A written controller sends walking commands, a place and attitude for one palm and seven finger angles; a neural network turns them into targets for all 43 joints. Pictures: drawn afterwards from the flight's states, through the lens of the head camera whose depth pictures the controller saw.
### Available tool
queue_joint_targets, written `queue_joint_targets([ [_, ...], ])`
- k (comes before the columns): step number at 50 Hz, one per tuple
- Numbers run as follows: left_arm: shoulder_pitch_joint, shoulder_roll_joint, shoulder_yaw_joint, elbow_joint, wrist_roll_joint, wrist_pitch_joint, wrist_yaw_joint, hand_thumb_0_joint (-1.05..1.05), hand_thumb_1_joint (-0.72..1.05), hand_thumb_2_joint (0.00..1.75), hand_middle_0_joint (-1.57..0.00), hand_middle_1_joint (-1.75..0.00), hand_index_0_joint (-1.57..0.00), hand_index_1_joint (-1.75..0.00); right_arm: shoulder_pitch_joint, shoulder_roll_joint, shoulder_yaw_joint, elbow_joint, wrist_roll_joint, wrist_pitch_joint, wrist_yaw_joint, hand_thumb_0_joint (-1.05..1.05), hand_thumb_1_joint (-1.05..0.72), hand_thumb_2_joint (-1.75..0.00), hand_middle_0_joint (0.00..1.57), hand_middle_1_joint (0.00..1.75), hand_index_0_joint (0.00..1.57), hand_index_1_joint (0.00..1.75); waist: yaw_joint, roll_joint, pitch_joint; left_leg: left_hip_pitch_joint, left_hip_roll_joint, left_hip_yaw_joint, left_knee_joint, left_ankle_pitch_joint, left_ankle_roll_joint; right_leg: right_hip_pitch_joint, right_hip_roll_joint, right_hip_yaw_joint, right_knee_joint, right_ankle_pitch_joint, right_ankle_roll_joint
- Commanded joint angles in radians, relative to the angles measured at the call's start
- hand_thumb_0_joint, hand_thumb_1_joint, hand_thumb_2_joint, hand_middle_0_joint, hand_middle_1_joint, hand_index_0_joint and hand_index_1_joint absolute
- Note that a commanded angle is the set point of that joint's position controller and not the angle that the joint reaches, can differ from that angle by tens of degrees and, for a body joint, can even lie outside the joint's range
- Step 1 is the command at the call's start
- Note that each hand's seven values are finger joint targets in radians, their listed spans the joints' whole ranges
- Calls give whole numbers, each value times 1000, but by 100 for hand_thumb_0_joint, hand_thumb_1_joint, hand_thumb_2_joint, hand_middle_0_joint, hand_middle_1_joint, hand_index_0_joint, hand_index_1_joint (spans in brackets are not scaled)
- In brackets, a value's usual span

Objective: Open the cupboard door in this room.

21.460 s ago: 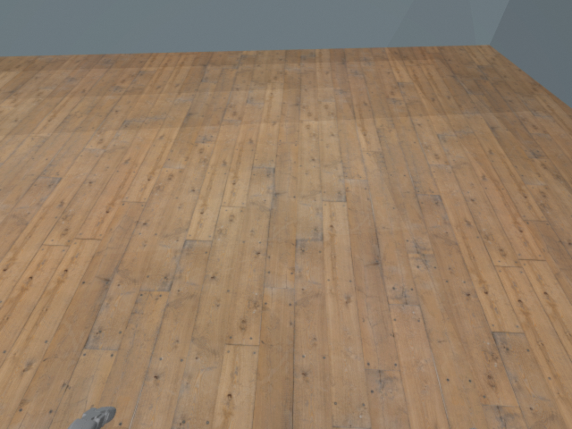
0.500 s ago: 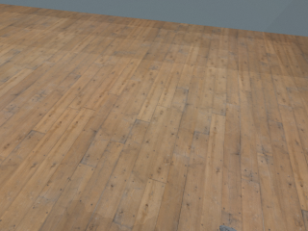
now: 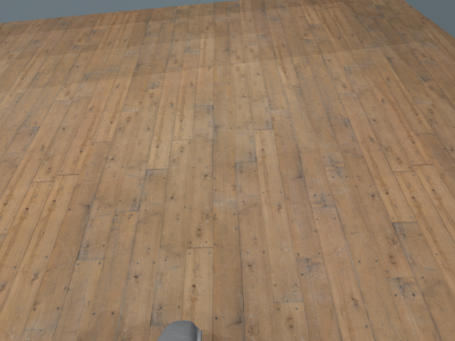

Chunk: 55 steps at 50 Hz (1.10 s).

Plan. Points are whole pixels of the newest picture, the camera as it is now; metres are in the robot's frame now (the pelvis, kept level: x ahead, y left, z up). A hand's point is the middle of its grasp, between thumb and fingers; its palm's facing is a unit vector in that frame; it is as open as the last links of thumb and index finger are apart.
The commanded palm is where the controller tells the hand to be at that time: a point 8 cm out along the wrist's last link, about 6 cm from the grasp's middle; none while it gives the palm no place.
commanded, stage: turn or walk to find it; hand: left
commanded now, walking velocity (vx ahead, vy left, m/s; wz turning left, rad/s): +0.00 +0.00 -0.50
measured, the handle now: out of the picture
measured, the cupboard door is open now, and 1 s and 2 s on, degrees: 0 0 0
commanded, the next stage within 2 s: none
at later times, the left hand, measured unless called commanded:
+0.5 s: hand out of the picture +0.12 +0.26 -0.17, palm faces -0.22 -0.95 -0.21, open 7.3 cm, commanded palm none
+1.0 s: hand (175, 326) +0.16 +0.12 -0.14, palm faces -0.47 -0.84 -0.27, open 7.3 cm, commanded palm none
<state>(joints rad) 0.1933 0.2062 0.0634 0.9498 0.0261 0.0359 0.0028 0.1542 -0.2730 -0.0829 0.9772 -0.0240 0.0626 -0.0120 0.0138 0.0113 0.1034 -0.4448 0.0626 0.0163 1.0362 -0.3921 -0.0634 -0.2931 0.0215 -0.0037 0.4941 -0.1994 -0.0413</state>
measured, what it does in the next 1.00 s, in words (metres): steps on the spot, turning right: left foot, then right foot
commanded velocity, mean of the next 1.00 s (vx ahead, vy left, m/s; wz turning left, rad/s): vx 0.00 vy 0.00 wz -0.50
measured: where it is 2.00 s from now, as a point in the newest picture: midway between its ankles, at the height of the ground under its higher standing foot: outside the picture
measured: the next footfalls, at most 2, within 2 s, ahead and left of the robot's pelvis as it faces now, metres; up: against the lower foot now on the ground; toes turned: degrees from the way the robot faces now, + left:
left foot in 0.20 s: +0.03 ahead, +0.15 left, +0.00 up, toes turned -3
right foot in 0.74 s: +0.00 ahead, -0.08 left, +0.00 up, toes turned -30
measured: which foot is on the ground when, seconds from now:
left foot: up 0.00-0.18, down 0.20-0.76, up 0.78-1.00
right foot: down 0.00-0.20, up 0.22-0.72, down 0.74-1.00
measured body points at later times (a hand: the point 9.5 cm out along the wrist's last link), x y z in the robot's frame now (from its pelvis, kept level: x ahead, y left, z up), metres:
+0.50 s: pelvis +0.00 +0.07 +0.01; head +0.05 +0.09 +0.45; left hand +0.14 +0.31 -0.15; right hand -0.02 -0.17 -0.13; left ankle -0.01 +0.15 -0.74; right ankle -0.08 -0.08 -0.64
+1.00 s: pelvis -0.02 +0.00 +0.01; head +0.00 -0.05 +0.45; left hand +0.19 +0.17 -0.12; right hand -0.10 -0.25 -0.16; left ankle +0.06 +0.18 -0.64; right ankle -0.04 -0.06 -0.74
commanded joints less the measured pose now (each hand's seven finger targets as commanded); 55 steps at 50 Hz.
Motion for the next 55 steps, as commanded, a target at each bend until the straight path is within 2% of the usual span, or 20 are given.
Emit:
queue_joint_targets([
  [1,41,219,46,-57,-1,-18,7,0,90,90,-20,-30,-20,-30,-38,-49,6,-94,7,-29,-7,0,-90,-90,20,30,20,30,34,-135,-126,-36,-5,-11,-91,-15,-1,133,-250,313,-191,89,-127],
  [5,-1,231,52,-74,4,-9,5,0,90,90,-20,-30,-20,-30,-9,-44,13,-102,17,-43,-13,0,-90,-90,20,30,20,30,23,-169,-136,84,-22,-1,-281,-51,14,70,-240,359,-168,100,-136],
  [8,-67,212,48,-92,-9,3,3,0,90,90,-20,-30,-20,-30,129,-47,13,-65,22,-62,-21,0,-90,-90,20,30,20,30,-46,-125,-171,333,-35,15,-592,125,26,-60,-162,315,-66,68,-55],
  [9,-62,168,37,-109,-18,7,0,0,90,90,-20,-30,-20,-30,153,-104,4,-66,17,-73,-26,0,-90,-90,20,30,20,30,-60,37,-177,428,98,-136,-724,66,69,-195,-71,245,63,-74,-2],
  [10,-54,114,27,-128,-21,9,-11,0,90,90,-20,-30,-20,-30,131,-201,-16,-91,4,-75,-25,0,-90,-90,20,30,20,30,-53,331,-133,420,346,-402,-833,85,143,-347,58,81,316,-322,60],
  [11,-79,144,33,-125,-7,17,-9,0,90,90,-20,-30,-20,-30,93,-217,-17,-107,3,-64,-25,0,-90,-90,20,30,20,30,-53,252,-84,268,424,-400,-837,96,200,-310,14,91,495,-373,71],
  [14,-31,158,56,-84,8,27,-23,0,90,90,-20,-30,-20,-30,-19,-112,12,-136,-2,-73,-30,0,-90,-90,20,30,20,30,18,153,-20,191,265,-181,-809,193,151,-289,-15,81,708,-214,96],
  [17,-7,121,44,-67,1,18,-29,0,90,90,-20,-30,-20,-30,49,-83,12,-112,6,-85,-32,0,-90,-90,20,30,20,30,8,91,-89,356,205,-33,-723,516,138,-338,-27,40,761,-144,117],
  [20,-42,101,35,-79,-3,15,-24,0,90,90,-20,-30,-20,-30,158,-72,5,-77,7,-90,-34,0,-90,-90,20,30,20,30,-29,112,-131,480,225,-7,-669,759,153,-360,-43,23,726,-160,132],
  [27,-135,80,22,-105,-6,19,-27,0,90,90,-20,-30,-20,-30,220,-73,-17,-42,2,-83,-28,0,-90,-90,20,30,20,30,-72,151,-111,530,291,32,-644,791,210,-328,-85,-33,532,-238,122],
  [34,-110,66,18,-106,-6,5,-23,0,90,90,-20,-30,-20,-30,168,-94,-28,-25,-3,-72,-14,0,-90,-90,20,30,20,30,-48,190,-111,401,309,115,-566,716,168,-89,-58,-102,200,-206,65],
  [36,21,106,26,-73,-4,-11,-16,0,90,90,-20,-30,-20,-30,138,-101,-28,-36,8,-70,-9,0,-90,-90,20,30,20,30,28,105,-165,314,277,191,-387,635,98,124,-70,-94,-24,37,42],
  [37,115,210,43,-50,6,-27,-3,0,90,90,-20,-30,-20,-30,145,-52,-17,-60,16,-64,-3,0,-90,-90,20,30,20,30,68,-161,-224,97,192,232,-149,315,36,334,-246,149,-109,286,-26],
  [38,154,285,59,-34,-7,-26,8,0,90,90,-20,-30,-20,-30,70,4,4,-115,13,-53,-3,0,-90,-90,20,30,20,30,84,-326,-192,-120,39,176,72,-252,-7,348,-432,409,-102,703,-135],
  [39,137,268,52,-34,-21,-21,17,0,90,90,-20,-30,-20,-30,62,-22,0,-113,17,-32,-16,0,-90,-90,20,30,20,30,69,-236,-181,-109,52,30,138,-260,5,272,-441,358,-124,616,-180],
  [40,69,240,57,-55,-20,-20,23,0,90,90,-20,-30,-20,-30,63,-18,-2,-98,14,-21,-16,0,-90,-90,20,30,20,30,51,-269,-140,-127,57,-6,168,-188,10,207,-383,348,-179,421,-149],
  [42,-37,191,41,-86,-22,-16,23,0,90,90,-20,-30,-20,-30,58,-40,-10,-74,5,-18,-8,0,-90,-90,20,30,20,30,11,-148,-60,-139,72,-28,197,-26,4,131,-298,278,-192,237,-89],
  [45,-43,173,31,-94,-22,-34,13,0,90,90,-20,-30,-20,-30,113,-40,-12,-49,1,-15,-3,0,-90,-90,20,30,20,30,-22,-128,-97,-117,54,-24,170,82,-15,146,-233,197,-196,255,-39],
  [49,19,177,36,-77,-20,-41,10,0,90,90,-20,-30,-20,-30,82,-47,-9,-61,2,-15,-9,0,-90,-90,20,30,20,30,-6,-138,-124,-146,38,-45,133,97,-32,202,-213,221,-179,340,-20],
  [55,85,178,38,-55,-14,-38,10,0,90,90,-20,-30,-20,-30,-10,-56,-3,-95,3,-17,-16,0,-90,-90,20,30,20,30,18,-146,-129,-159,19,-66,73,65,-35,224,-216,308,-168,360,-55],
])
